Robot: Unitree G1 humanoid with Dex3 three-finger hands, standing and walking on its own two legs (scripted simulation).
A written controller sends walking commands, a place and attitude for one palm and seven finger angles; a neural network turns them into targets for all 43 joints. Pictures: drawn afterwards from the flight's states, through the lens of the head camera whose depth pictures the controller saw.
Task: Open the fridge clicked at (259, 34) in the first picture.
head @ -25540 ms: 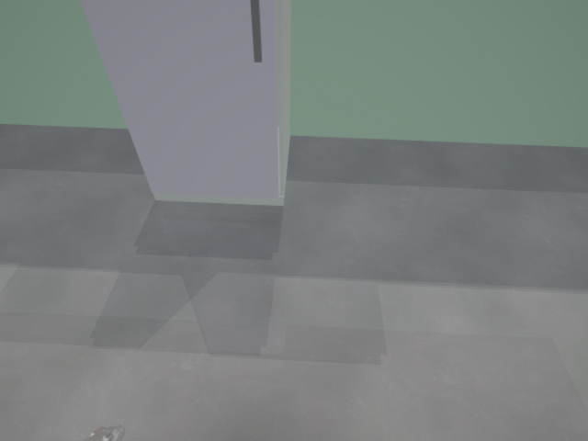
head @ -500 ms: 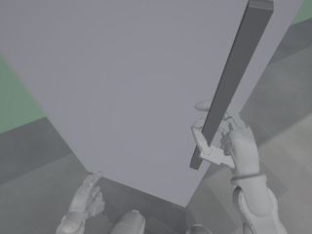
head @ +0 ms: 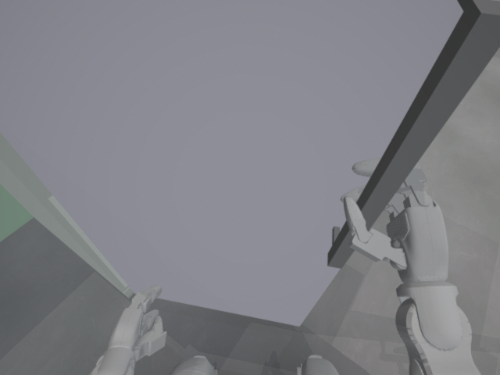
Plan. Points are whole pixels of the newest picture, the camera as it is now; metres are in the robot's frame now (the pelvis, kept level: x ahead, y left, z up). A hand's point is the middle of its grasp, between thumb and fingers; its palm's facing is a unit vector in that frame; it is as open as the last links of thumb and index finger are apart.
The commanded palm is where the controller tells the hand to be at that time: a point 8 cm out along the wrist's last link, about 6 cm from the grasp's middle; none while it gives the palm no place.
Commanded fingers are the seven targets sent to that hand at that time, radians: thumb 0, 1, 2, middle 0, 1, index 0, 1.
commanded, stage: walk backward, drawing the door open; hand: right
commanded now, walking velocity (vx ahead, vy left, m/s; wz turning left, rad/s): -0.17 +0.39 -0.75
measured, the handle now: (377, 175) +0.32 -0.12 +0.20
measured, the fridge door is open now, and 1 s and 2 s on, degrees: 65 74 71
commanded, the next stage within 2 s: stop walking and hold the door back in 0.04 s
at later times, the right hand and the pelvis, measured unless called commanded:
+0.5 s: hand (336, 294) +0.19 -0.07 +0.17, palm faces +0.35 +0.90 -0.24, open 6.2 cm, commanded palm +0.18 -0.14 +0.16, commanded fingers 0.00 -0.90 -0.90 0.45 1.40 0.45 1.40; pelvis -0.11 +0.16 +0.01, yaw -20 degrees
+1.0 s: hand (336, 278) +0.20 -0.07 +0.18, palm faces +0.42 +0.88 -0.23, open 5.7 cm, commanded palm +0.17 -0.15 +0.16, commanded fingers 0.00 -0.90 -0.90 0.45 1.40 0.45 1.40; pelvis -0.20 +0.22 +0.01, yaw -17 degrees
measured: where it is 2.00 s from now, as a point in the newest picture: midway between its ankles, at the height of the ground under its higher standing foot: outside the picture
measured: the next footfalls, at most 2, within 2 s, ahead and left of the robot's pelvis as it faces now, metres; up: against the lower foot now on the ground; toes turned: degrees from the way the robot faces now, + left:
right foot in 0.22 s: -0.02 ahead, -0.04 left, +0.00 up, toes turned -21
right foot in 0.68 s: -0.18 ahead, +0.06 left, +0.00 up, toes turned -26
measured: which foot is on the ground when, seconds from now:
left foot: down 0.00-0.66, up 0.68-0.84, down 0.86-1.00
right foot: up 0.00-0.20, down 0.22-0.34, up 0.36-0.66, down 0.68-0.84, up 0.86-1.00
